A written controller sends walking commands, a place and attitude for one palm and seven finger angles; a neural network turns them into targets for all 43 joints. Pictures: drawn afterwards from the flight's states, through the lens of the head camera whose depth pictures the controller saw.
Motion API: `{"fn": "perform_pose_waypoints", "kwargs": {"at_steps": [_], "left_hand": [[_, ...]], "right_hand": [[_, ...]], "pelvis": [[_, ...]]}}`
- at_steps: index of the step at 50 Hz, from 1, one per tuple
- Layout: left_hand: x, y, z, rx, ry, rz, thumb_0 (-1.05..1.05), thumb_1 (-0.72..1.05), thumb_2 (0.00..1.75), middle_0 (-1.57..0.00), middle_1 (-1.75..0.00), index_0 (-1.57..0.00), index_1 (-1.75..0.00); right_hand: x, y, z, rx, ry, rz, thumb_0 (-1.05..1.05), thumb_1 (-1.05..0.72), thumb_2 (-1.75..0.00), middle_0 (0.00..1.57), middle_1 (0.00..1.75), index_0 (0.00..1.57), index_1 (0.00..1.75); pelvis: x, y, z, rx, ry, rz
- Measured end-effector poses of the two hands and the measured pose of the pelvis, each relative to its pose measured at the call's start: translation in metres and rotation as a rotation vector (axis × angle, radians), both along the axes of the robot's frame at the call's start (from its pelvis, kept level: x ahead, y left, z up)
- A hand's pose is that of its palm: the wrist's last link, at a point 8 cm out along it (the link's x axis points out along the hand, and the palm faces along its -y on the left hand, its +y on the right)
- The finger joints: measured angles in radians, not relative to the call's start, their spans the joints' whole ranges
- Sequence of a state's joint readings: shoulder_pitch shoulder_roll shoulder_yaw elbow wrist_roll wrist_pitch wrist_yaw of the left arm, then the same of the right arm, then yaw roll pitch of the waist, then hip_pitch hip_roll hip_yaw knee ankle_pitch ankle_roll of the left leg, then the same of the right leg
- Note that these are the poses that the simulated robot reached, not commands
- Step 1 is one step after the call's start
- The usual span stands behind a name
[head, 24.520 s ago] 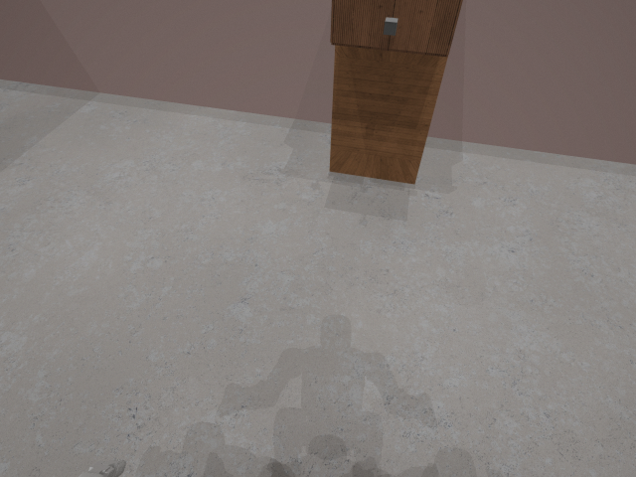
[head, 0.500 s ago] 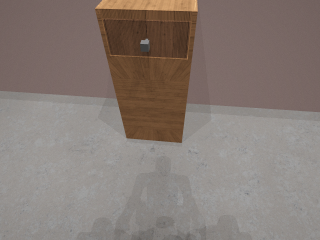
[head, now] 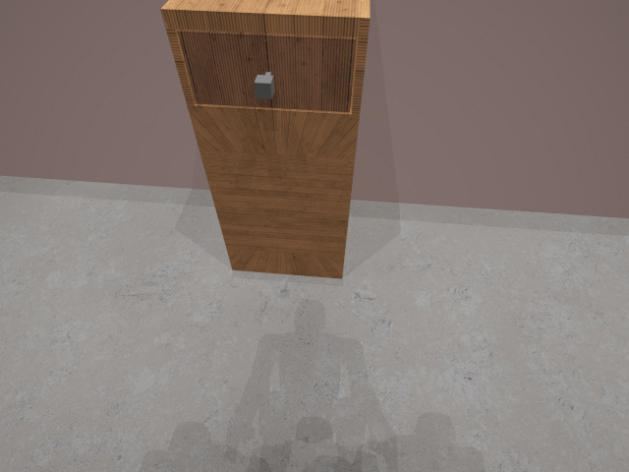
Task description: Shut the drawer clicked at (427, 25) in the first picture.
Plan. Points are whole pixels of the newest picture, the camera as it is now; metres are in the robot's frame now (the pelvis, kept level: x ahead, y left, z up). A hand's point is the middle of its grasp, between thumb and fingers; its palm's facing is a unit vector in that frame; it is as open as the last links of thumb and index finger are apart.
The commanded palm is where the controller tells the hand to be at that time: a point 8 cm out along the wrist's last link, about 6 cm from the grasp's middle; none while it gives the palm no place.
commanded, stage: look to check the result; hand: left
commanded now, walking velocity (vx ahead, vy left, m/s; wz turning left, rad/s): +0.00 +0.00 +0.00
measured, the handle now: (266, 82) +0.88 +0.15 +0.05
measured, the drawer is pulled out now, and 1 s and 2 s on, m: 0.00 0.00 0.00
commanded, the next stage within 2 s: stand and wait in 0.40 s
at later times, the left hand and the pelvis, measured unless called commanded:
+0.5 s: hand out of the picture +0.00 +0.18 -0.17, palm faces +0.04 -0.98 -0.21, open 7.4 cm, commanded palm none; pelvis +0.01 +0.00 +0.00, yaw +0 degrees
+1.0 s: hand out of the picture +0.02 +0.20 -0.17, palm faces +0.02 -0.97 -0.25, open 7.4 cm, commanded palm none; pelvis +0.01 +0.01 +0.00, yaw -1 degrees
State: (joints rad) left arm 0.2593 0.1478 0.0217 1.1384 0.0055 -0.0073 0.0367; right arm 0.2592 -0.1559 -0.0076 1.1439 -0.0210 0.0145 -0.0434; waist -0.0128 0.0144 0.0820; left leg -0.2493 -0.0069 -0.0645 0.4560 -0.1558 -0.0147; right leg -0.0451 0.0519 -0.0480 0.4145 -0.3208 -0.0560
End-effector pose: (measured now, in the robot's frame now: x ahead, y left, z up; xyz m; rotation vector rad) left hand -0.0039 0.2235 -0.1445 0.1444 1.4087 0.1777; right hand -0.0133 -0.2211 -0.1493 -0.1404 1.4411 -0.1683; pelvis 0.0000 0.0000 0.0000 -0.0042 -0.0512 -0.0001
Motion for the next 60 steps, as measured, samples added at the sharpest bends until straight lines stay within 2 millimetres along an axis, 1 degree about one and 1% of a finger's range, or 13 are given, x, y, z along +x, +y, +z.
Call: {"fn": "perform_pose_waypoints", "kwargs": {"at_steps": [10, 20, 47, 60], "left_hand": [[-0.004, 0.001, 0.001, 0.005, 0.02, 0.009, 0.0, 0.91, 0.9, -0.2, -0.3, -0.2, -0.3], [0.0, 0.005, 0.002, 0.007, 0.011, 0.008, 0.0, 0.91, 0.9, -0.2, -0.3, -0.2, -0.3], [0.02, 0.026, 0.008, 0.04, -0.027, -0.026, 0.0, 0.91, 0.9, -0.2, -0.3, -0.2, -0.3], [0.025, 0.03, 0.01, 0.048, -0.032, -0.036, 0.0, 0.91, 0.9, -0.2, -0.3, -0.2, -0.3]], "right_hand": [[0.016, -0.001, 0.0, -0.001, -0.026, 0.011, 0.0, -0.91, -0.9, 0.19, 0.3, 0.2, 0.3], [0.028, -0.003, 0.002, -0.01, -0.05, 0.02, 0.0, -0.91, -0.9, 0.19, 0.3, 0.2, 0.3], [0.031, -0.011, 0.006, -0.033, -0.06, 0.021, 0.01, -0.9, -0.9, 0.2, 0.3, 0.2, 0.3], [0.037, -0.018, 0.008, -0.047, -0.071, 0.026, 0.01, -0.9, -0.9, 0.2, 0.3, 0.2, 0.3]], "pelvis": [[0.004, -0.001, 0.0, 0.001, -0.001, -0.002], [0.006, 0.001, 0.001, 0.002, -0.003, -0.004], [0.006, 0.006, 0.003, 0.006, 0.0, -0.012], [0.006, 0.006, 0.004, 0.005, 0.002, -0.015]]}}
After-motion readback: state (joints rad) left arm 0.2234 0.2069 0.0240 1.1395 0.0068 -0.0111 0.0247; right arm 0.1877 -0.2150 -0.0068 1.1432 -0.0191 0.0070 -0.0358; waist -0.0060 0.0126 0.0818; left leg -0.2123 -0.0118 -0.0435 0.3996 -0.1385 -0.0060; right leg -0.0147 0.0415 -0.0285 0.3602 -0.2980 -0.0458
